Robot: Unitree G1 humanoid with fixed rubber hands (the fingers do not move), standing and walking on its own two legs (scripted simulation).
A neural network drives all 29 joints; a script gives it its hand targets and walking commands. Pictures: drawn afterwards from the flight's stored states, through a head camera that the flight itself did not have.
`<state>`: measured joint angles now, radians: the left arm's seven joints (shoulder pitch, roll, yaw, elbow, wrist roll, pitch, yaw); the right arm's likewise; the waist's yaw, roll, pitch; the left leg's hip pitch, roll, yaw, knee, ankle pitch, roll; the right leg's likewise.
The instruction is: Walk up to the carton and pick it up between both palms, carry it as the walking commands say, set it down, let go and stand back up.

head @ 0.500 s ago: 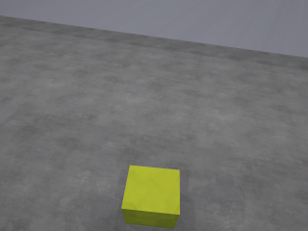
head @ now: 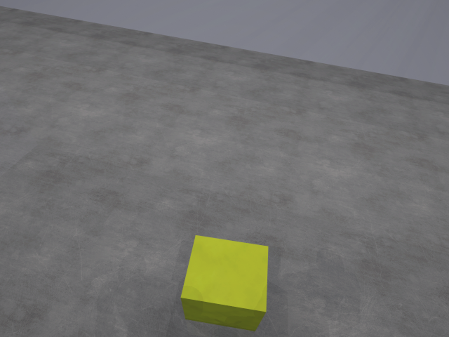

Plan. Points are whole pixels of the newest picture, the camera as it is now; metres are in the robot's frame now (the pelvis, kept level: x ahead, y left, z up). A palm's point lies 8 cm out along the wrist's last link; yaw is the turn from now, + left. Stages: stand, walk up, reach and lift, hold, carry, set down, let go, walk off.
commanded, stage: walk up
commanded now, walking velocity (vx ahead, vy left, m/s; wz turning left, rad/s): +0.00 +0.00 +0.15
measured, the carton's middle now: (225, 283) +0.45 -0.03 -0.62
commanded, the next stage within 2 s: none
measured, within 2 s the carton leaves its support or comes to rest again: neither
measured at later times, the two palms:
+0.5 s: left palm out of the picture -0.04 +0.21 -0.14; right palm out of the picture +0.03 -0.26 -0.13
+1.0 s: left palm out of the picture -0.04 +0.21 -0.14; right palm out of the picture +0.00 -0.25 -0.13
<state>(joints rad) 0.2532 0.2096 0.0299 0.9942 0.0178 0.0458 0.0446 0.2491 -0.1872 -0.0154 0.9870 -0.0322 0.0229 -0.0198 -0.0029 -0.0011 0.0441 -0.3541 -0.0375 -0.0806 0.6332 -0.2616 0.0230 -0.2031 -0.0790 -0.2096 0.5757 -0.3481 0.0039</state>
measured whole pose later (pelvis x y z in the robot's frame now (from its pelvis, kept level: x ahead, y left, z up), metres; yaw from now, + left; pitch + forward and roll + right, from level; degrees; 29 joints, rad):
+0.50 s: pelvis -0.03 -0.01 +0.00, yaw +2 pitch -2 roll -2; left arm 0.29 0.17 0.01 1.04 0.02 0.04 0.04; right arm 0.22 -0.20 -0.02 1.00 -0.02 0.03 -0.02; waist 0.00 0.01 0.06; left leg -0.34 -0.03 -0.09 0.56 -0.17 0.01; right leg -0.14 -0.02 -0.14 0.52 -0.34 0.00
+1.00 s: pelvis -0.02 -0.02 +0.01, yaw +2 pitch -2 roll -1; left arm 0.34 0.17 0.02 1.07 0.03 0.02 0.04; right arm 0.28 -0.17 -0.01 1.05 -0.02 0.02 -0.02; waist -0.01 0.00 0.00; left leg -0.30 -0.01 -0.05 0.50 -0.16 0.00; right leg -0.11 -0.02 -0.12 0.47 -0.32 -0.01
